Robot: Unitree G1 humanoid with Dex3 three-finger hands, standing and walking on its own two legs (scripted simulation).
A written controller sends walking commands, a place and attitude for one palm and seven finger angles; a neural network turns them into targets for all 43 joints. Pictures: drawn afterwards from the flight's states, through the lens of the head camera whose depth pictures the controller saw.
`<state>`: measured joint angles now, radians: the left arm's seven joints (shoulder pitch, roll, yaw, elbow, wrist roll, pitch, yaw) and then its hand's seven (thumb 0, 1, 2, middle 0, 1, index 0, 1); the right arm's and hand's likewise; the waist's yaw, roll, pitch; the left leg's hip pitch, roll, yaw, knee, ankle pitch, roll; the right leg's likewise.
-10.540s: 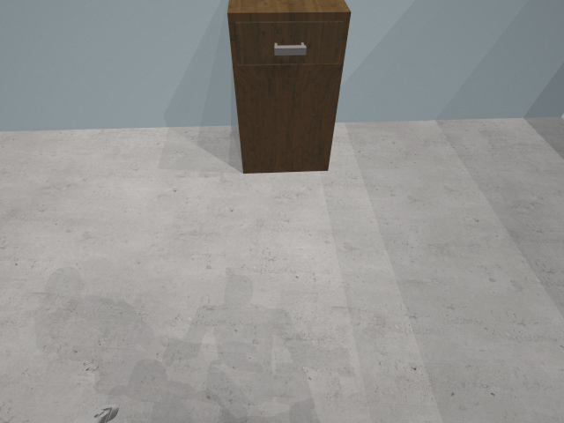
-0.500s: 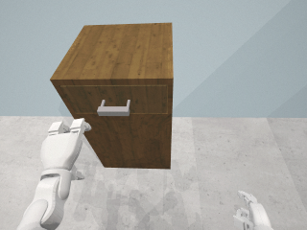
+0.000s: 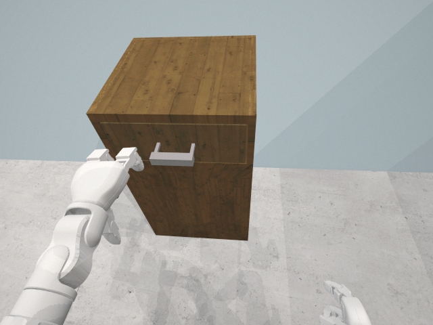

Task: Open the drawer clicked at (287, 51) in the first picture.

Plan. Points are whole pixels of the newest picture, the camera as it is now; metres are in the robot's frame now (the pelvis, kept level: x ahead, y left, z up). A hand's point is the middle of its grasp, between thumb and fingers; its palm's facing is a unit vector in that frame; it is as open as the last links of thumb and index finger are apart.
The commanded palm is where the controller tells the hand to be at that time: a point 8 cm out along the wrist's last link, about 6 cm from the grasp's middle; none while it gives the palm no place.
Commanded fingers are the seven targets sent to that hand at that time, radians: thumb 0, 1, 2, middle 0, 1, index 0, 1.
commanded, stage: raise the hand with hooked fingers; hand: left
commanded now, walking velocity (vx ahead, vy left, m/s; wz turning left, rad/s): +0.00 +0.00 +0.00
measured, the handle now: (173, 152) +0.56 +0.22 -0.09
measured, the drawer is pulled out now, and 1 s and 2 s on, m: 0.00 0.00 0.00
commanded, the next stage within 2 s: move the hooked fingers above the handle in 0.20 s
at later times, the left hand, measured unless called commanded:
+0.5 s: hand (129, 196) +0.32 +0.22 +0.05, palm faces -0.04 -0.05 -1.00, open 13.8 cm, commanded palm +0.31 +0.23 +0.11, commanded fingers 0.00 -0.50 0.30 -0.30 -1.20 -0.30 -1.20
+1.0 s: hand (147, 175) +0.39 +0.21 +0.02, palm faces -0.02 -0.02 -1.00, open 13.8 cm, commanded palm +0.38 +0.22 +0.08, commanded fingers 0.00 -0.50 0.30 -0.30 -1.20 -0.30 -1.20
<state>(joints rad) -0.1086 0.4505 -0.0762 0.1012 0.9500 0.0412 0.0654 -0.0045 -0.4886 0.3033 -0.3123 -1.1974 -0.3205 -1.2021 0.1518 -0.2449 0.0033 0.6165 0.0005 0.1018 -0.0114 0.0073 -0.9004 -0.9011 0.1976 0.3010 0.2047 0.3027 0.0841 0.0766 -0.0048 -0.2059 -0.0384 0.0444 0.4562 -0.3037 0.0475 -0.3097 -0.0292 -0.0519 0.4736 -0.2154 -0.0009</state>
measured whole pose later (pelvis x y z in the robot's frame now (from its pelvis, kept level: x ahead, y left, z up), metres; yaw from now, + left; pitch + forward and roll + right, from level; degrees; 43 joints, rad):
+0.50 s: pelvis -0.01 -0.03 +0.00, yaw +0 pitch +4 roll +1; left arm -0.21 0.45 -0.09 0.28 0.98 0.01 0.11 0.00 -0.49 0.30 -0.31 -1.20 -0.32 -1.20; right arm 0.12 -0.25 0.00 0.63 0.01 0.08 -0.04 0.01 -0.90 -0.90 0.20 0.30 0.20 0.30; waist 0.07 0.06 -0.01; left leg -0.25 -0.02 0.03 0.47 -0.30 0.02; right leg -0.36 -0.01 -0.07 0.51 -0.22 -0.03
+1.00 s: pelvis -0.01 -0.02 -0.01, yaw +0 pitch +11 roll +1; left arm -0.47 0.44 -0.05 0.66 1.05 -0.08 0.26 0.00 -0.49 0.30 -0.31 -1.20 -0.32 -1.20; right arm 0.25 -0.26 -0.06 0.67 0.01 0.09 -0.04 0.01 -0.90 -0.90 0.20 0.30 0.20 0.30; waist 0.00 0.05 -0.06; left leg -0.44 -0.02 0.05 0.60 -0.35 0.03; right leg -0.55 -0.02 -0.05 0.61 -0.26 -0.03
